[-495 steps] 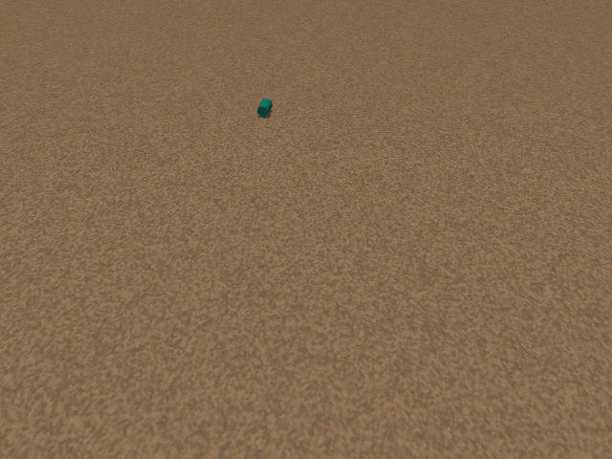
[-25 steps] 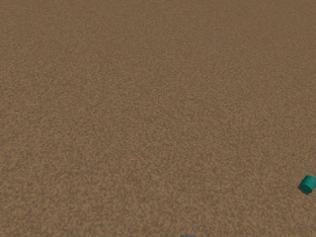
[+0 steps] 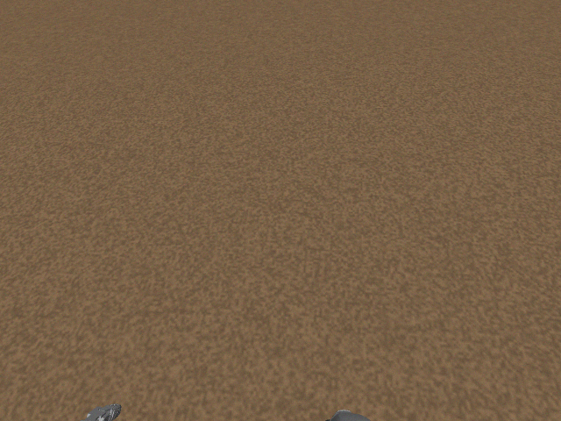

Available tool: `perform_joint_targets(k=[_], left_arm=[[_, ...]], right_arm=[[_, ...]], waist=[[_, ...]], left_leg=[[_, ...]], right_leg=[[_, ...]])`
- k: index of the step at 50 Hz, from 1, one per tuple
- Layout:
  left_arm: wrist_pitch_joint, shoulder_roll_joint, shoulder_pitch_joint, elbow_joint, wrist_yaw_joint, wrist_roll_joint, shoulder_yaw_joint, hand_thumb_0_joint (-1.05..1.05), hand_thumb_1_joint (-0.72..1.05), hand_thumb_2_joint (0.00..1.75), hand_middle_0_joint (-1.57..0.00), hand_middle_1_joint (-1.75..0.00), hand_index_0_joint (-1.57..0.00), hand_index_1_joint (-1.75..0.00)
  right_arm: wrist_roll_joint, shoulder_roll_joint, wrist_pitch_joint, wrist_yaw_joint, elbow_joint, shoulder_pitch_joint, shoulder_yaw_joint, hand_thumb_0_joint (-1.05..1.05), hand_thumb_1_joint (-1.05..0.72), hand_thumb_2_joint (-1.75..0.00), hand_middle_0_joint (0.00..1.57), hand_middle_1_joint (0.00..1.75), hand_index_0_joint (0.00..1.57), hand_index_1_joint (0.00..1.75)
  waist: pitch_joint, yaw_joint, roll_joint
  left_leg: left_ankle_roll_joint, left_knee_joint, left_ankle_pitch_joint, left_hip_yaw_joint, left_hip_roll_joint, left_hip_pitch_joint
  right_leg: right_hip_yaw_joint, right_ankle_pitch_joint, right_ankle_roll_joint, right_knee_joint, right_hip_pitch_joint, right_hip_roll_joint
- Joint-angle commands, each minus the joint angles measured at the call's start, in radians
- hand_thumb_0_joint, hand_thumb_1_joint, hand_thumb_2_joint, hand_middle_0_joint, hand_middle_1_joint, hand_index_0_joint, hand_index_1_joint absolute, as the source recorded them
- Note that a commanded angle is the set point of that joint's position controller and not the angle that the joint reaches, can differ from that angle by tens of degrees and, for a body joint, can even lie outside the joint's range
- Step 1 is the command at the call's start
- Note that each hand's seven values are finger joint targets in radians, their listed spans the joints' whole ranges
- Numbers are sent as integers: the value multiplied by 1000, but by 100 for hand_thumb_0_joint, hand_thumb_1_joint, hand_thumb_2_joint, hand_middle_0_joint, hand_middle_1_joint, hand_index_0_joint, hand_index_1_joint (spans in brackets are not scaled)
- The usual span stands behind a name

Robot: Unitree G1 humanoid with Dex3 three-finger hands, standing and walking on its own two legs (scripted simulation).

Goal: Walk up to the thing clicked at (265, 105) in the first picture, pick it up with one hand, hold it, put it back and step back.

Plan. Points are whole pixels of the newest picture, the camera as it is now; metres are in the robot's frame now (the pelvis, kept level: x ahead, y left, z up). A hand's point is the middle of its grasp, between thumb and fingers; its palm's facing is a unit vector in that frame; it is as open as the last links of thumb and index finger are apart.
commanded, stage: walk up
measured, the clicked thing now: out of the picture +0.60 -1.08 -0.72
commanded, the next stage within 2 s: stand in 1.18 s
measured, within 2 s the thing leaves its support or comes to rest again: neither
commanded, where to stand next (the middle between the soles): +0.07 +0.00 m, yaw +0 degrees
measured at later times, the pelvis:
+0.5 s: pelvis +0.02 +0.01 +0.02, yaw +1 degrees
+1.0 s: pelvis +0.04 -0.01 +0.02, yaw +2 degrees
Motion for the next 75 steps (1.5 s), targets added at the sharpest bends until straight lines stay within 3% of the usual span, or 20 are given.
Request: perform_joint_targets(k=[1,2,3,4,6,8,12,16,20,22,25,29,37,49,52,56,58,63,70,75], left_arm=[[11,230,-49,-42,9,-12,68,0,90,90,-20,-30,-20,-30],[14,202,-44,-38,5,-17,62,0,90,90,-20,-30,-20,-30],[16,213,-48,-9,0,-20,66,0,90,90,-20,-30,-20,-30],[14,235,-43,19,0,-11,75,0,90,90,-20,-30,-20,-30],[9,244,-51,33,-6,-4,82,0,90,90,-20,-30,-20,-30],[5,232,-71,47,-9,-10,80,0,90,90,-20,-30,-20,-30],[5,214,-66,83,-13,-16,72,0,90,90,-20,-30,-20,-30],[12,218,-72,115,-16,-16,70,0,90,90,-20,-30,-20,-30],[10,216,-62,139,-17,-16,66,0,90,90,-20,-30,-20,-30],[9,219,-65,147,-16,-16,64,0,90,90,-20,-30,-20,-30],[3,230,-72,154,-14,-12,65,0,90,90,-20,-30,-20,-30],[-7,224,-68,157,-8,-15,64,0,90,90,-20,-30,-20,-30],[-7,215,-65,151,2,-16,70,0,90,90,-20,-30,-20,-30],[-1,210,-107,135,3,-12,82,0,90,90,-20,-30,-20,-30],[1,210,-95,135,2,-10,84,0,90,90,-20,-30,-20,-30],[3,215,-124,127,0,-7,89,0,90,90,-20,-30,-20,-30],[4,210,-121,125,-3,-8,89,0,90,90,-20,-30,-20,-30],[-13,215,-110,140,-2,-14,72,0,90,90,-20,-30,-20,-30],[-14,215,-101,144,3,-16,59,0,90,90,-20,-30,-20,-30],[-15,222,-89,150,6,-16,53,0,90,90,-20,-30,-20,-30]], right_arm=[[-34,-200,-37,-28,36,118,-54,0,-90,-90,20,30,20,30],[-41,-231,-45,-30,28,73,-57,0,-90,-90,20,30,20,30],[-36,-253,-49,-25,17,-15,-55,0,-90,-90,20,30,20,30],[-33,-245,-46,-19,21,-53,-49,0,-90,-90,20,30,20,30],[-39,-217,-50,-17,38,-42,-37,0,-90,-90,20,30,20,30],[-40,-214,-62,-15,62,-12,-34,0,-90,-90,20,30,20,30],[-37,-227,-68,-15,77,-42,-32,0,-90,-90,20,30,20,30],[-38,-235,-62,-20,85,-50,-35,0,-90,-90,20,30,20,30],[-34,-233,-61,-22,89,-46,-34,0,-90,-90,20,30,20,30],[-32,-231,-57,-23,89,-48,-35,0,-90,-90,20,30,20,30],[-25,-225,-53,-24,94,-34,-38,0,-90,-90,20,30,20,30],[-17,-215,-53,-26,101,-20,-39,0,-90,-90,20,30,20,30],[-18,-204,-45,-31,104,-45,-38,0,-90,-90,20,30,20,30],[-27,-196,-43,-30,104,-75,-33,0,-90,-90,20,30,20,30],[-27,-197,-43,-29,94,-84,-33,0,-90,-90,20,30,20,30],[-30,-195,-43,-28,102,-55,-32,0,-90,-90,20,30,20,30],[-32,-199,-46,-27,103,-55,-31,0,-90,-90,20,30,20,30],[-28,-192,-38,-20,106,-63,-31,0,-90,-90,20,30,20,30],[-30,-202,-35,-20,115,-44,-35,0,-90,-90,20,30,20,30],[-29,-190,-30,-17,119,-38,-33,0,-90,-90,20,30,20,30]], waist=[[-199,-24,-172],[-190,-4,-93],[-129,20,-53],[-90,34,-45],[-64,29,-52],[-57,15,-17],[-101,23,43],[-61,19,52],[-88,14,16],[-84,8,7],[-91,-5,-53],[-162,-18,-82],[-207,-12,-99],[-167,-5,-46],[-151,2,-39],[-136,-10,-58],[-127,-5,-40],[-151,-4,-22],[-151,-11,-24],[-126,-10,-53]], left_leg=[[6,-238,165,-29,20,128],[28,-297,87,-135,95,109],[55,-328,-98,-196,131,-45],[59,-337,-185,-174,129,-135],[43,-337,-125,-114,82,-139],[36,-354,-27,-126,86,-115],[37,-398,-39,-141,107,-90],[39,-430,-88,-147,119,-109],[38,-407,8,-130,118,-51],[36,-394,22,-120,106,-35],[35,-352,123,-96,92,33],[26,-315,290,-74,92,112],[15,-322,396,-61,101,147],[11,-367,348,-62,104,94],[16,-362,309,-61,99,94],[17,-368,244,-61,89,69],[18,-380,228,-72,91,55],[4,-404,249,-98,112,64],[2,-397,295,-93,109,94],[5,-398,255,-92,103,88]], right_leg=[[193,-206,-60,-203,68,-157],[173,-262,-30,-202,48,-122],[148,-279,-6,-208,104,-87],[136,-280,-7,-206,180,-81],[176,-276,-21,-235,183,-98],[160,-203,-25,-242,192,-94],[114,-127,-14,-233,249,-74],[89,-122,-3,-231,246,-60],[96,-64,-2,-251,256,-72],[112,-82,0,-268,240,-82],[143,-93,-10,-303,202,-105],[134,105,-15,-293,243,-125],[109,249,-12,-273,301,-133],[100,174,-2,-290,329,-126],[102,96,0,-308,312,-117],[124,-2,-4,-332,300,-118],[117,-13,-4,-325,302,-112],[106,82,0,-304,342,-110],[95,125,-3,-297,329,-112],[97,60,0,-316,305,-112]])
